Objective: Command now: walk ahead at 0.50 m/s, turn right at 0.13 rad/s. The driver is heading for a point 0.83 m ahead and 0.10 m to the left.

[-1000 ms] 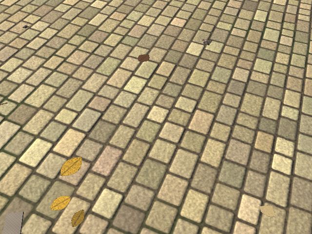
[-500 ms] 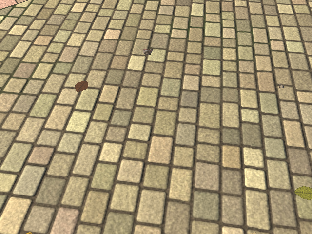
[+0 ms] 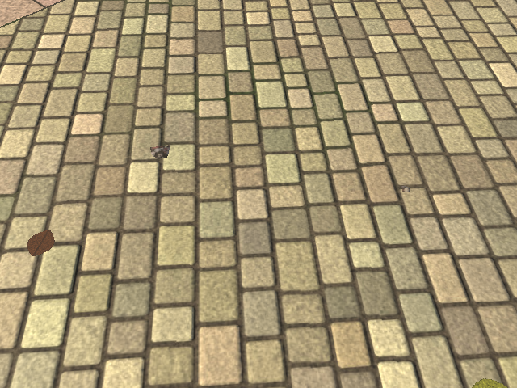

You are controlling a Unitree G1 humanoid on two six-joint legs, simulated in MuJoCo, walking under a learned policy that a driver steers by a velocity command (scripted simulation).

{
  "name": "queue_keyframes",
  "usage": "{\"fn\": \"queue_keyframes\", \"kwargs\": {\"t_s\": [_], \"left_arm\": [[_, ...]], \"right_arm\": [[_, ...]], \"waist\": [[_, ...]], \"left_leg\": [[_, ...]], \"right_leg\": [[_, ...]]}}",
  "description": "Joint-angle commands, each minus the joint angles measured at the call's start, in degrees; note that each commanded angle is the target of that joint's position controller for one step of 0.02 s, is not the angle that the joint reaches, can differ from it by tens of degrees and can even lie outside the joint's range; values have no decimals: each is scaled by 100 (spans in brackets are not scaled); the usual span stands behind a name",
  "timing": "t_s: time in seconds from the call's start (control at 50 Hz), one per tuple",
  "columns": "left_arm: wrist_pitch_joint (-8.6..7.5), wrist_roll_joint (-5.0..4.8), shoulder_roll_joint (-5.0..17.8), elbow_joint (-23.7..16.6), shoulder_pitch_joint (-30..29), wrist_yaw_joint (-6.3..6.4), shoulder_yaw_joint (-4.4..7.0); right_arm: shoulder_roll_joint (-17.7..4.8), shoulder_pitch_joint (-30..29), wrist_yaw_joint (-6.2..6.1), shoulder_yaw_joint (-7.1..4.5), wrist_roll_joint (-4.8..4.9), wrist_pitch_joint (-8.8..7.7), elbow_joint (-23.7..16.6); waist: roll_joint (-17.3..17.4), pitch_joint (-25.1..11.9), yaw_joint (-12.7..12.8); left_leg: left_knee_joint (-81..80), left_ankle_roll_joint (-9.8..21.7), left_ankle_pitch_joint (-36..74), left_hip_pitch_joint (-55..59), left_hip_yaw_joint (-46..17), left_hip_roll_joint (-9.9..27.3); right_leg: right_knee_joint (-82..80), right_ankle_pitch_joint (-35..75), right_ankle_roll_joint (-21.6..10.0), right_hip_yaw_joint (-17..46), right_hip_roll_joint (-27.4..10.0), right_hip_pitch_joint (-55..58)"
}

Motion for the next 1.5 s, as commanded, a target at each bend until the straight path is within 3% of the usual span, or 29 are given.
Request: {"fn": "queue_keyframes", "kwargs": {"t_s": [0.02,0.12,0.24,0.28,0.32,0.34,0.36,0.38,0.4,0.46,0.54,0.62,0.8,0.88,0.9,0.92,0.94,0.98,1.02,1.12,1.2,1.28,1.36,1.38,1.4,1.42,1.44,1.48,1.5], "left_arm": [[44,51,191,-250,255,-79,9],[7,-3,12,-691,-1118,-138,-140],[-37,-54,117,-932,-1870,-96,-164],[-75,-29,197,-879,-1642,-55,-120],[-172,48,395,-413,-298,33,3],[-225,179,779,-207,724,107,118],[-184,213,1363,-135,1088,138,279],[-99,-55,1066,-135,899,111,254],[-100,-110,768,-178,340,93,165],[-213,-124,238,-86,-112,90,27],[-345,-189,393,172,280,97,66],[-347,-131,386,338,646,107,57],[-326,-82,456,655,1145,255,13],[-190,-51,764,617,933,317,84],[-174,-85,776,499,810,313,82],[-225,-231,300,134,997,219,-21],[-285,-160,512,-41,665,165,51],[-386,-142,464,-272,12,108,17],[-252,-12,386,-260,116,118,18],[61,71,268,-541,-316,45,0],[50,-3,199,-747,-923,49,-52],[-1,-83,212,-844,-1295,66,-110],[-129,-45,517,-542,-438,157,-26],[-222,-23,536,-379,61,193,-16],[-307,34,828,-306,589,246,21],[-240,-27,1146,-366,552,220,87],[-139,-222,812,-391,514,156,25],[-71,-211,212,-494,-303,166,-154],[-57,-178,90,-467,-465,206,-223]], "right_arm": [[-528,278,27,-88,59,-175,-110],[-545,766,31,-73,86,-142,103],[-709,1204,-39,-91,29,-85,311],[-772,1131,-77,-104,15,-44,348],[-761,1059,-92,-89,43,10,370],[-596,964,-89,-26,85,4,183],[45,1575,-47,110,266,4,5],[-669,1232,-100,-75,84,44,99],[-647,764,-73,-100,60,24,-50],[-389,629,22,-57,-55,128,-10],[-268,310,135,-57,-119,293,-76],[-262,-532,152,-45,-32,320,-306],[-174,-1703,203,63,-68,242,-793],[-464,-290,132,-117,-121,198,-431],[-756,614,88,-254,-198,167,-173],[-1484,1091,4,-478,-235,189,-185],[-1529,914,28,-489,-17,254,-198],[-1080,262,-7,-386,79,298,-209],[-723,-118,-41,-278,115,265,-243],[-950,234,-35,-319,123,103,-219],[-873,625,-60,-274,121,137,-142],[-796,850,-139,-215,63,209,-99],[-908,506,-228,-213,26,197,-168],[-927,363,-219,-206,94,168,-177],[-710,461,-204,-127,155,108,-348],[-259,1527,-229,-73,333,162,-217],[-629,1685,-277,-124,160,278,18],[-617,879,-234,-107,-13,412,42],[-546,619,-191,-92,-19,477,3]], "waist": [[696,-50,149],[673,152,-148],[713,186,-326],[742,82,-157],[544,-644,421],[141,-1332,810],[-1236,-2026,563],[-442,-1759,594],[-242,-893,364],[-189,-228,-99],[-90,-87,-204],[-26,195,-10],[-91,398,248],[-289,-538,-404],[-77,-1015,-832],[1111,-1741,-787],[1051,-2029,-655],[280,-570,-370],[139,-75,70],[416,-85,85],[570,-99,-158],[741,-280,-407],[774,-416,9],[547,-560,320],[2,-1183,398],[-1243,-1931,-39],[-562,-2163,-30],[39,-967,-114],[-120,-670,-168]], "left_leg": [[-1375,823,1033,349,-1450,1552],[-1490,652,1667,487,-803,1232],[-1094,579,2414,1302,-790,1567],[-612,501,3304,1532,-743,1641],[984,320,3993,1274,-430,1351],[2474,201,2476,209,-240,1122],[4574,-66,-1461,-1904,138,128],[5125,11,-1926,-2474,-542,214],[5066,57,-1424,-2658,-658,491],[4258,-57,-819,-1942,-608,869],[3867,-244,-345,-2109,-424,947],[3175,-307,430,-2706,-532,921],[1402,127,617,-2414,157,542],[957,645,-239,-597,518,-192],[670,919,-174,800,-57,88],[583,1749,-193,2707,-2658,1800],[-330,2145,290,3076,-4769,2421],[-610,1667,386,1612,-3182,2017],[-862,1264,1122,431,-2313,1427],[-1069,1176,1634,39,-1832,982],[-580,705,4016,456,-1340,795],[-212,444,4388,996,-1308,807],[711,285,4685,1211,-1640,972],[1402,180,4318,1118,-1511,761],[2480,35,2475,450,-1372,456],[4128,-144,-2322,-597,-912,-499],[4566,-147,-2730,-785,-1157,-424],[4382,-275,-2143,-956,-1206,-68],[3950,-349,-1942,-816,-1187,77]], "right_leg": [[-262,410,109,-67,-397,-721],[-1941,1459,299,-539,-530,-863],[-3080,1337,132,-708,-314,-497],[-3371,899,-36,-749,-137,-27],[-3930,958,-306,-818,111,1733],[-3980,551,-610,250,-906,3207],[-4414,308,-1402,2932,-2584,4788],[-4763,131,-1387,3346,-2436,4345],[-4862,354,-1221,2393,-2142,3587],[-5383,1382,-746,1014,-1403,2110],[-5750,1852,-822,531,-1252,1951],[-5948,1972,-687,-29,-1205,2175],[-5378,3851,-379,-1035,-1411,3285],[-2853,6336,-224,-1423,-1430,3405],[-1460,5199,-91,-1499,-1308,2441],[885,1854,209,-1611,-537,216],[1897,-1201,273,-510,252,-1010],[1316,-204,225,-114,-443,-1441],[475,-46,359,-127,-688,-774],[-580,538,701,-343,-706,-762],[-1715,1300,712,-533,-495,-761],[-2571,1707,506,-595,-199,-444],[-3555,1431,153,-404,33,705],[-4262,2334,47,-380,-67,1401],[-3927,4811,-173,478,-1104,2673],[-3537,7859,-1298,2036,-2643,3812],[-3727,7252,-1559,2421,-2643,3507],[-4359,4776,-1165,1528,-1962,2225],[-4612,4321,-922,1117,-1668,1804]]}}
